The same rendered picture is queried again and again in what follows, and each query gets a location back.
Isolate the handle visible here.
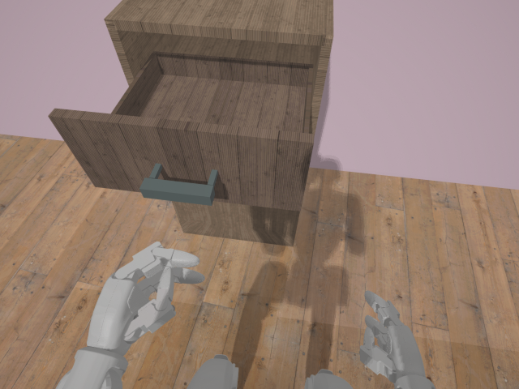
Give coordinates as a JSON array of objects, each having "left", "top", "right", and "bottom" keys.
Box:
[{"left": 139, "top": 163, "right": 218, "bottom": 206}]

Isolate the drawer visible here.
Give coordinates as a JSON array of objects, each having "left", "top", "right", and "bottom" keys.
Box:
[{"left": 48, "top": 51, "right": 314, "bottom": 212}]

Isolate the cabinet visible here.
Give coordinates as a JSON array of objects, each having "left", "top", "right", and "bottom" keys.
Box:
[{"left": 104, "top": 0, "right": 333, "bottom": 246}]

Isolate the robot thigh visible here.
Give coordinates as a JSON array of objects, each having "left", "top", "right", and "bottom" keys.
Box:
[
  {"left": 304, "top": 373, "right": 353, "bottom": 389},
  {"left": 187, "top": 358, "right": 238, "bottom": 389}
]

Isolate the robot left thigh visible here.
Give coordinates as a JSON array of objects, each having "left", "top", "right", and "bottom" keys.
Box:
[{"left": 187, "top": 358, "right": 238, "bottom": 389}]

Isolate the robot right hand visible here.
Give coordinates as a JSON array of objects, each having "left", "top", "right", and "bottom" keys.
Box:
[{"left": 360, "top": 290, "right": 426, "bottom": 386}]

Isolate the left robot forearm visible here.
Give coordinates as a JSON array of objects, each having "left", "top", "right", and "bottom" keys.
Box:
[{"left": 56, "top": 347, "right": 128, "bottom": 389}]

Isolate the robot right thigh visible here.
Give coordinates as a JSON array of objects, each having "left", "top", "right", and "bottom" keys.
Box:
[{"left": 304, "top": 373, "right": 353, "bottom": 389}]

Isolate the robot left hand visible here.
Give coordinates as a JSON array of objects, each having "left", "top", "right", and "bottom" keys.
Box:
[{"left": 87, "top": 242, "right": 205, "bottom": 356}]

